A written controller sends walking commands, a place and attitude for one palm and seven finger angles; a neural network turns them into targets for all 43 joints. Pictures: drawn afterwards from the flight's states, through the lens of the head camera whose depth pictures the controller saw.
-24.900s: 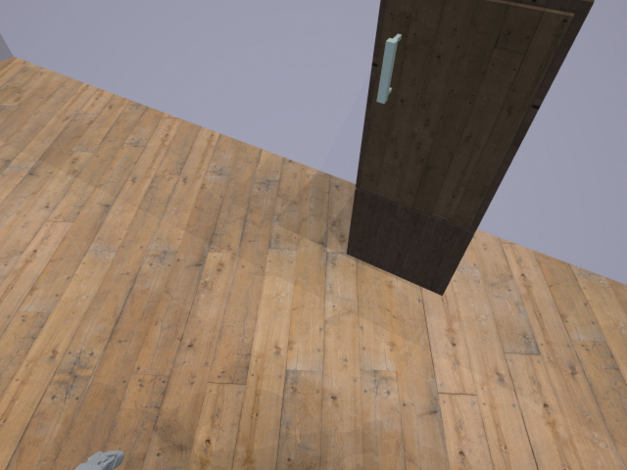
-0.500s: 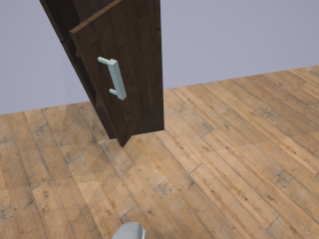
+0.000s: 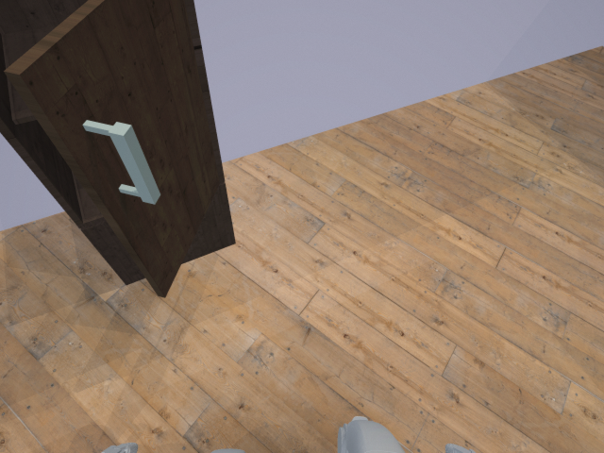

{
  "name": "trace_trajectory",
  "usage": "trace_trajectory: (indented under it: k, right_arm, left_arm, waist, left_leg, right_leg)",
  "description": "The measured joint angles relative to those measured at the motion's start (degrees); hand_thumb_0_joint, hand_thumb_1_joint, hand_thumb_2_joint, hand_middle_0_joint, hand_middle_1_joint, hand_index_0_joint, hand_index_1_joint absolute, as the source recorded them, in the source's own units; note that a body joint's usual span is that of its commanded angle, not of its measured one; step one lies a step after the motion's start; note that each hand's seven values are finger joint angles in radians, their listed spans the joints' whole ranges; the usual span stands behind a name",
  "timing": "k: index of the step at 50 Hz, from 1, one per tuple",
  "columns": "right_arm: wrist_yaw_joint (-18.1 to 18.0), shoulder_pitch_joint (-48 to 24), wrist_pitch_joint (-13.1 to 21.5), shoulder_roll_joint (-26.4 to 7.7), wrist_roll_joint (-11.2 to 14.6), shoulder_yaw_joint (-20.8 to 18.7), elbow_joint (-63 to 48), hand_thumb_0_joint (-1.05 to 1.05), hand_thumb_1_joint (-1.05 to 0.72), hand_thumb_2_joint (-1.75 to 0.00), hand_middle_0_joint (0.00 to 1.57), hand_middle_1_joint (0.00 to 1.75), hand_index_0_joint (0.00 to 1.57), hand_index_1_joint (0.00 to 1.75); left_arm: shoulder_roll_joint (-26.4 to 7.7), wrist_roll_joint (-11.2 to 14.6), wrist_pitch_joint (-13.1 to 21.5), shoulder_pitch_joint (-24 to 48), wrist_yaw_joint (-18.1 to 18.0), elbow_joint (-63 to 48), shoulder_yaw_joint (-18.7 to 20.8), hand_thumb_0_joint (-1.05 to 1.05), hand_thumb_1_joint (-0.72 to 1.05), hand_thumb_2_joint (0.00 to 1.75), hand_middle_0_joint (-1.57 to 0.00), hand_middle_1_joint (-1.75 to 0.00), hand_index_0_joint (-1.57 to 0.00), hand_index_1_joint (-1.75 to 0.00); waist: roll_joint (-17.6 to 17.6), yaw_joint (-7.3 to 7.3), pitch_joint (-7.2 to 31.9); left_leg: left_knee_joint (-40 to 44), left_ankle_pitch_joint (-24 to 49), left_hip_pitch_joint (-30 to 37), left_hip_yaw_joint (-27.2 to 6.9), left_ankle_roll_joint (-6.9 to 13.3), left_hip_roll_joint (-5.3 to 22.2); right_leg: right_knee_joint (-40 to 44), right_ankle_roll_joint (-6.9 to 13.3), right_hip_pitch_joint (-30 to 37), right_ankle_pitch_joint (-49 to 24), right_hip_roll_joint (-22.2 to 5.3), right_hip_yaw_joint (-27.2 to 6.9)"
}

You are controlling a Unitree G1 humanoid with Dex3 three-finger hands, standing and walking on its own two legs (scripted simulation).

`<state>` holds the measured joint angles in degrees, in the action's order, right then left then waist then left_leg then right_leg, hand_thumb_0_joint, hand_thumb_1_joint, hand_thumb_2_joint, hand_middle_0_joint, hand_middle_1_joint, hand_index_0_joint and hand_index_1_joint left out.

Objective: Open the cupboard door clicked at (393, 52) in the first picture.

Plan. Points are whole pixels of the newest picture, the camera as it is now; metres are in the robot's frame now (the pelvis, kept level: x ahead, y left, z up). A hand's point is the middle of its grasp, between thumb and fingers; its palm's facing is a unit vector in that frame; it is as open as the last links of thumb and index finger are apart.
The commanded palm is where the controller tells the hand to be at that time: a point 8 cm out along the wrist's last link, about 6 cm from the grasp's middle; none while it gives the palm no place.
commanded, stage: walk to a spot facing it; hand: left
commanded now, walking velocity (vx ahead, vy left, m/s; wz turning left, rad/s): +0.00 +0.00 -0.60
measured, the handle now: (124, 164) +0.46 +0.32 +0.05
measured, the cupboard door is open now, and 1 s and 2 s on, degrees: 50 50 50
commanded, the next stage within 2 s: none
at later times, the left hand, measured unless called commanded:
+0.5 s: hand (224, 401) +0.19 +0.14 -0.18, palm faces -0.32 -0.93 -0.18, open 7.3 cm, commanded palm none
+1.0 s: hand (347, 328) +0.33 -0.05 -0.16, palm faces -0.60 -0.77 -0.20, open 7.3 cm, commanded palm none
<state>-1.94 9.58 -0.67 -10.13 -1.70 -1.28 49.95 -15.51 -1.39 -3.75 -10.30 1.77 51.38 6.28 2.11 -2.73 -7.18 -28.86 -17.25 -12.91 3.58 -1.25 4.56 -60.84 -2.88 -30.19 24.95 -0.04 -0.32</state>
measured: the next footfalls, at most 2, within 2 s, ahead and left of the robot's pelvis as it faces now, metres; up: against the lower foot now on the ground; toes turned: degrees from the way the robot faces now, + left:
right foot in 0.14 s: +0.05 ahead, -0.15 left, +0.00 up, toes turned -10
left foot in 0.46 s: +0.11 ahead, +0.09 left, +0.00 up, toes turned -14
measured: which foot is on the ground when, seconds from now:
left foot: down 0.00-0.14, up 0.16-0.44, down 0.46-0.84, up 0.86-1.00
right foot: up 0.00-0.12, down 0.14-0.46, up 0.48-0.82, down 0.84-1.00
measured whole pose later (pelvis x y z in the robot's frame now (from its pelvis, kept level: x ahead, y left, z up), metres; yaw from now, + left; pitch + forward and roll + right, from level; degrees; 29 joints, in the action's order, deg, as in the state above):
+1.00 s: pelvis +0.14 -0.14 +0.00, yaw -37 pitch +1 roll +0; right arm 0.2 16.1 -0.6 -11.4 -1.2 -3.2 57.4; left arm -10.6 -1.2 1.5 -8.4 1.0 53.9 3.7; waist -0.2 2.7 -6.6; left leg -63.4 -20.3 -28.6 3.9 -3.5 8.7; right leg -29.0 3.6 -15.5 14.8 1.1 4.8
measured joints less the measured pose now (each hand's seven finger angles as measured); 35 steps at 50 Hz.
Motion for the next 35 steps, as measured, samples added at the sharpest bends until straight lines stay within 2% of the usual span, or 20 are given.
trace_trajectory:
  k: [5,7,8,10,13,16,21,22,23,25,27,29,32,35]
  right_arm:
    - [0.4,3.2,-0.3,-1.6,0.0,-1.0,1.2,0.00,-0.90,-0.89,0.21,0.30,0.20,0.30]
    - [0.7,5.1,-0.6,-2.5,0.5,-1.5,1.5,0.00,-0.90,-0.89,0.21,0.30,0.20,0.30]
    - [0.8,5.1,-1.1,-3.2,0.8,-1.7,1.9,0.00,-0.90,-0.89,0.21,0.30,0.20,0.30]
    - [0.6,4.0,-2.5,-4.7,1.2,-2.3,3.0,0.00,-0.90,-0.89,0.21,0.30,0.20,0.30]
    - [0.5,2.8,-3.1,-5.0,1.3,-2.7,3.7,0.01,-0.90,-0.89,0.20,0.30,0.20,0.30]
    - [0.7,2.2,-2.7,-4.4,1.3,-2.6,2.9,0.01,-0.91,-0.89,0.20,0.30,0.19,0.30]
    - [1.1,2.8,-1.3,-2.9,1.2,-2.0,1.5,0.00,-0.91,-0.89,0.20,0.30,0.19,0.30]
    - [1.2,3.5,-0.7,-2.8,1.1,-1.7,1.2,0.00,-0.90,-0.89,0.20,0.30,0.19,0.30]
    - [1.2,4.3,0.1,-2.9,0.7,-1.5,0.8,0.00,-0.90,-0.89,0.20,0.30,0.19,0.30]
    - [0.9,5.4,1.3,-2.1,0.0,-1.0,1.0,0.00,-0.90,-0.89,0.20,0.30,0.20,0.30]
    - [1.0,7.2,2.0,-1.1,-0.4,-0.4,1.5,0.00,-0.90,-0.89,0.20,0.30,0.20,0.30]
    - [0.9,9.0,2.5,-0.2,-0.4,0.0,2.4,0.00,-0.90,-0.89,0.20,0.30,0.20,0.30]
    - [0.8,11.3,3.2,0.5,-0.3,0.3,3.7,0.00,-0.90,-0.89,0.21,0.30,0.20,0.30]
    - [1.0,13.2,3.4,0.6,-0.4,0.1,4.9,0.00,-0.90,-0.89,0.21,0.30,0.20,0.30]
  left_arm:
    - [0.4,0.1,0.3,1.7,0.6,-0.3,-0.9,0.01,0.92,0.90,-0.20,-0.30,-0.20,-0.30]
    - [0.0,0.0,1.2,1.8,0.7,-0.9,-1.4,0.01,0.91,0.90,-0.20,-0.30,-0.20,-0.30]
    - [0.2,0.0,2.0,2.3,0.2,-0.9,-1.4,0.01,0.91,0.90,-0.20,-0.30,-0.20,-0.30]
    - [1.2,0.1,2.4,3.3,-0.7,-0.9,-1.9,0.00,0.91,0.90,-0.20,-0.30,-0.20,-0.30]
    - [1.8,0.0,1.7,3.4,-1.9,-1.0,-2.1,0.00,0.91,0.90,-0.20,-0.30,-0.20,-0.30]
    - [2.2,-0.2,1.3,3.1,-2.1,-0.6,-2.4,0.00,0.91,0.90,-0.20,-0.30,-0.20,-0.30]
    - [2.9,-0.2,0.8,2.1,-1.3,-0.1,-2.5,0.00,0.91,0.90,-0.20,-0.30,-0.21,-0.30]
    - [3.0,-0.1,0.6,1.6,-1.1,0.0,-2.5,0.01,0.91,0.90,-0.20,-0.30,-0.21,-0.30]
    - [3.3,0.0,0.4,1.1,-0.8,-0.1,-2.4,0.01,0.91,0.90,-0.20,-0.30,-0.21,-0.30]
    - [3.2,0.0,0.0,1.0,-0.1,0.2,-1.9,0.01,0.91,0.90,-0.20,-0.30,-0.20,-0.30]
    - [2.7,-0.5,0.2,1.0,0.7,0.6,-1.4,0.01,0.91,0.90,-0.20,-0.30,-0.20,-0.30]
    - [2.4,-0.7,0.6,1.4,1.4,0.5,-1.0,0.01,0.91,0.90,-0.20,-0.30,-0.20,-0.30]
    - [2.5,-0.6,1.1,2.1,1.9,0.2,-1.0,0.01,0.91,0.90,-0.20,-0.30,-0.20,-0.30]
    - [2.7,-0.5,1.2,3.2,2.1,0.4,-1.2,0.01,0.91,0.90,-0.20,-0.30,-0.20,-0.30]
  waist:
    - [-2.3,2.08,-0.6]
    - [-2.1,2.87,-0.1]
    - [-2.6,2.93,-0.3]
    - [-4.0,3.51,-1.6]
    - [-3.1,3.82,-1.8]
    - [-1.7,4.03,-1.0]
    - [-0.4,3.96,1.4]
    - [-0.5,3.95,2.3]
    - [-1.3,4.11,3.3]
    - [-1.2,4.29,3.8]
    - [-0.6,4.32,4.2]
    - [-0.3,3.98,4.3]
    - [-0.6,3.64,3.9]
    - [-1.1,4.20,3.3]
  left_leg:
    - [-2.6,-2.6,0.9,4.1,-1.6,3.1]
    - [-7.9,-5.1,-0.9,5.6,-2.3,3.7]
    - [-13.8,-8.9,-3.2,4.7,-2.4,3.9]
    - [-26.0,-13.8,-7.9,0.6,-2.1,2.5]
    - [-33.8,-11.8,-12.6,-1.2,-2.3,0.6]
    - [-30.0,-9.4,-13.4,-1.2,-2.5,-0.6]
    - [-14.4,-6.5,-8.6,-0.7,-1.9,-2.3]
    - [-9.4,-6.4,-6.4,-0.5,-1.5,-2.5]
    - [-5.7,-4.9,-5.4,-0.9,0.0,-1.9]
    - [-6.1,-1.0,-5.2,0.3,1.5,-1.0]
    - [-4.1,-1.0,-3.2,1.8,1.5,-0.3]
    - [-0.3,-0.2,-0.5,3.3,0.9,0.4]
    - [4.3,0.8,3.1,6.0,0.1,1.4]
    - [5.9,-0.1,5.9,8.8,-0.9,2.6]
  right_leg:
    - [16.7,1.5,6.3,-2.6,-1.2,3.2]
    - [26.0,3.4,10.7,-10.8,-1.7,3.3]
    - [25.4,4.1,10.2,-10.2,-1.2,2.8]
    - [23.2,4.4,9.6,-7.7,0.0,1.9]
    - [25.4,4.2,10.6,-8.4,0.9,-0.2]
    - [28.0,4.2,11.5,-10.2,1.5,-2.5]
    - [28.6,3.8,11.8,-10.2,2.7,-5.7]
    - [27.6,3.8,11.3,-9.3,3.1,-6.0]
    - [25.0,3.9,10.0,-5.2,4.0,-5.9]
    - [15.1,3.7,6.4,1.6,3.8,-3.8]
    - [4.8,3.4,2.5,0.7,2.3,-1.4]
    - [-1.0,2.8,-0.5,-3.3,0.2,0.5]
    - [-0.8,2.2,-2.7,-7.2,-2.4,2.2]
    - [6.8,2.2,-2.4,-8.1,-3.9,3.8]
